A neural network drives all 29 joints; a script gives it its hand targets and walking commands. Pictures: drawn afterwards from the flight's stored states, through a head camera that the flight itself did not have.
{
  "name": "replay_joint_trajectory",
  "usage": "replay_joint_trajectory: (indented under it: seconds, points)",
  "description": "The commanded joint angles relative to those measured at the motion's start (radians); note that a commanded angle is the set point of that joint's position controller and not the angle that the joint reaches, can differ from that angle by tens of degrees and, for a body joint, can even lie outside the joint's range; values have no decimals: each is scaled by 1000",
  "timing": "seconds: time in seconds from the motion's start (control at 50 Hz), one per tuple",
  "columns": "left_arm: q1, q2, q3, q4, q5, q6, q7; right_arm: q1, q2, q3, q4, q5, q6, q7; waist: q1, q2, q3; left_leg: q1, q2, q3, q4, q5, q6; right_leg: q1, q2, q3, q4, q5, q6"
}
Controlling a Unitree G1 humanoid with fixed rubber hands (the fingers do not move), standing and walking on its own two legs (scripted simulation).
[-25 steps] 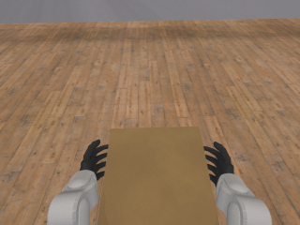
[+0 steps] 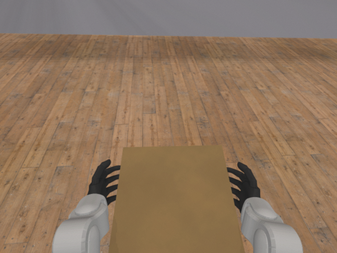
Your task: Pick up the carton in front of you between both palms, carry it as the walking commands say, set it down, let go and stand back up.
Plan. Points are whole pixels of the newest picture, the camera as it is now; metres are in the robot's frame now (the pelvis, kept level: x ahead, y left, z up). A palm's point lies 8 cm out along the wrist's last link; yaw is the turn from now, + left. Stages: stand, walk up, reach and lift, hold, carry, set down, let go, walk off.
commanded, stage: carry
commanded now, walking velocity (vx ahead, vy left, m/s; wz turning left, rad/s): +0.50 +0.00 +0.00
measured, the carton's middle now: (173, 212) +0.23 +0.00 +0.01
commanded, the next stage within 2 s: none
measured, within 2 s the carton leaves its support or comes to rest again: neither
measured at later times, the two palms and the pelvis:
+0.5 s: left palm (134, 102) +0.54 +0.12 +0.10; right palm (227, 105) +0.55 -0.18 +0.09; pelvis +0.33 -0.03 +0.00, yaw +2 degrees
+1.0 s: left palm (135, 58) +0.88 +0.16 +0.09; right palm (203, 60) +0.88 -0.14 +0.10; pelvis +0.66 +0.01 +0.00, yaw +0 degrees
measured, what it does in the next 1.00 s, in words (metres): walks ahead: right foot, then left foot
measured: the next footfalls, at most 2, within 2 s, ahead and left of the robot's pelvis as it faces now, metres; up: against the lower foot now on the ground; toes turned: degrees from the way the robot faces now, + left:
right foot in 0.12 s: +0.28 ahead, -0.13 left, +0.00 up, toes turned -11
left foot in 0.62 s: +0.59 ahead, +0.11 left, +0.00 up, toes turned +13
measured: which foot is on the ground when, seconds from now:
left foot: down 0.00-0.16, up 0.18-0.60, down 0.62-1.00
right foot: up 0.00-0.10, down 0.12-0.66, up 0.68-1.00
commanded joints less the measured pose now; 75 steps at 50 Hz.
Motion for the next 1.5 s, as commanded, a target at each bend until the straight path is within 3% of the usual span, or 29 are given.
replay_joint_trajectory:
  seconds: [0.0, 0.06, 0.1, 0.12, 0.14, 0.16, 0.18, 0.22, 0.26, 0.34, 0.54, 0.6, 0.62, 0.64, 0.66, 0.72, 0.76, 0.82, 0.92, 1.02, 1.06, 1.1, 1.12, 1.14, 1.16, 1.22, 1.26, 1.34, 1.48]
  points:
    - [-339, -589, -537, -111, -180, -6, 2, -292, 590, 499, -95, 153, 12, 19, 1, 151, 60, 38, 229, -91, -65, 241, 86, -15, 23, -40, -76, 32, -16]
    - [-340, -555, -521, -120, -194, 7, 2, -302, 569, 497, -114, 151, 26, 4, 3, 163, 48, 47, 225, -52, 58, 382, 65, 129, 53, -85, -118, -24, -42]
    - [-307, -541, -504, -98, -193, 10, 3, -309, 553, 505, -127, 149, 34, -4, 31, 89, -49, -67, 158, 28, 375, 492, 19, 455, 121, -133, -169, -117, -45]
    - [-292, -528, -493, -94, -187, 12, 4, -314, 536, 509, -140, 152, 39, -8, 49, -39, -132, -254, 109, 18, 632, 334, -18, 658, -53, 128, -236, -273, -84]
    - [-311, -541, -500, -96, -191, 7, 1, -315, 553, 524, -165, 164, 43, -8, 45, -337, -227, -540, -14, -34, 937, -11, -69, 879, -285, 588, -367, -359, -219]
    - [-293, -580, -499, -81, -201, 5, -7, -333, 582, 537, -166, 174, 42, -3, 36, -312, -200, -638, -12, -161, 1086, -211, -45, 843, -298, 630, -425, -176, -235]
    - [-314, -625, -510, -103, -209, -4, -19, -336, 635, 549, -151, 179, 35, 8, 35, -228, -201, -664, 42, -204, 1148, -190, -14, 803, -277, 500, -374, -32, -225]
    - [-361, -707, -543, -120, -216, -25, -44, -356, 722, 562, -143, 178, 14, 32, 25, -44, -173, -631, 113, -227, 1042, -81, -1, 671, -235, 336, -374, 14, -169]
    - [-378, -741, -565, -117, -226, -42, -61, -348, 765, 570, -124, 160, -6, 44, 24, -71, -160, -573, 116, -195, 932, -17, -7, 591, -202, 232, -430, -92, -135]
    - [-328, -699, -569, -112, -220, -54, -71, -290, 739, 562, -105, 128, -24, 39, 24, -110, -87, -615, 113, -131, 687, 73, -36, 587, -169, 135, -515, -171, -155]
    - [-286, -543, -514, -124, -181, -5, -10, -286, 570, 524, -150, 150, 27, 3, 35, -143, 74, -542, 69, -5, 321, 213, -13, 656, -132, -5, -448, 83, -117]
    - [-313, -529, -529, -143, -188, 9, 2, -259, 552, 500, -128, 155, 35, 0, 3, -73, -30, -155, -18, 77, 262, 90, 6, 552, -63, -109, -91, 296, -65]
    - [-316, -516, -529, -150, -192, 14, 5, -248, 543, 490, -127, 150, 37, 0, -17, 56, -93, 33, 115, -136, 185, -37, 31, 387, -12, -115, 148, 144, -26]
    - [-327, -523, -539, -175, -204, 19, 3, -253, 542, 485, -113, 149, 34, 3, -20, 331, -207, 263, 382, -614, 71, -147, 180, 92, 101, -70, 482, -161, 19]
    - [-328, -549, -559, -172, -213, 15, -3, -242, 590, 503, -111, 166, 32, 12, -1, 322, -177, 257, 421, -724, -4, 54, 204, -42, 128, 54, 645, -442, 3]
    - [-358, -708, -584, -129, -207, -11, -35, -315, 719, 547, -146, 185, 3, 50, 1, 66, -160, 87, 353, -406, 51, 287, 132, -26, -11, 137, 623, -298, -46]
    - [-352, -759, -587, -108, -189, -33, -45, -336, 753, 568, -145, 190, -14, 70, 6, 98, -143, -2, 303, -286, -2, 188, 85, 29, -13, 99, 506, -215, -38]
    - [-308, -761, -581, -86, -160, -51, -40, -309, 729, 571, -136, 202, -27, 84, 4, 146, -95, 3, 274, -210, -61, 129, 90, -7, -4, 48, 342, -147, -14]
    - [-303, -691, -575, -126, -165, -41, -17, -273, 649, 545, -145, 189, -21, 68, 2, 151, -2, 52, 237, -117, -75, 246, 98, -49, 14, -18, 65, -25, 6]
    - [-309, -591, -559, -154, -186, -8, -4, -256, 576, 514, -149, 167, 8, 30, -1, 167, 87, 71, 231, -59, -51, 365, 76, 24, 42, -67, -98, 41, -32]
    - [-304, -566, -544, -156, -192, 0, -1, -263, 563, 513, -161, 163, 18, 18, 4, 173, 63, 81, 226, -21, 51, 507, 56, 143, 66, -95, -117, 15, -51]
    - [-276, -551, -526, -136, -193, 3, 0, -275, 549, 520, -173, 160, 27, 9, 35, 118, -33, -12, 161, 49, 361, 601, 14, 450, 143, -152, -168, -86, -51]
    - [-269, -540, -516, -136, -191, 6, 0, -287, 533, 519, -175, 161, 30, 5, 54, 14, -109, -176, 127, 27, 609, 414, -6, 644, 7, 34, -196, -218, -67]
    - [-292, -540, -522, -135, -195, 2, -4, -271, 550, 535, -192, 167, 35, 4, 47, -304, -222, -485, 6, -33, 938, 86, -63, 881, -273, 555, -345, -421, -212]
    - [-263, -585, -526, -114, -207, 1, -13, -289, 571, 544, -203, 174, 33, 8, 36, -304, -184, -596, -22, -155, 1091, -203, -46, 845, -303, 668, -461, -233, -234]
    - [-341, -719, -566, -152, -227, -29, -54, -326, 732, 575, -173, 181, 5, 43, 24, -45, -164, -594, 113, -227, 1062, -78, 4, 685, -232, 318, -370, 101, -168]
    - [-346, -753, -580, -142, -229, -48, -71, -316, 784, 589, -148, 164, -15, 56, 24, -70, -156, -542, 115, -196, 955, -7, -5, 610, -192, 207, -417, 8, -127]
    - [-295, -718, -581, -133, -220, -62, -84, -266, 767, 587, -126, 134, -32, 52, 24, -117, -89, -612, 111, -133, 737, 82, -34, 625, -157, 116, -499, -74, -142]
    - [-269, -596, -535, -147, -199, -33, -42, -275, 642, 565, -171, 147, 1, 19, 33, -117, 51, -636, 85, -43, 405, 223, -38, 661, -123, 8, -501, 74, -146]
